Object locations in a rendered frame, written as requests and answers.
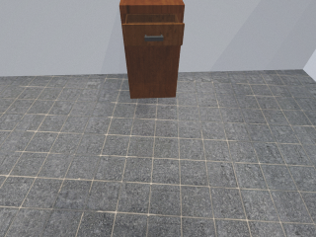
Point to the handle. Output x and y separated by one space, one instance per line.
153 38

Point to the cabinet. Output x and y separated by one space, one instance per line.
152 71

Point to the drawer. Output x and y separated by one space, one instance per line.
136 26

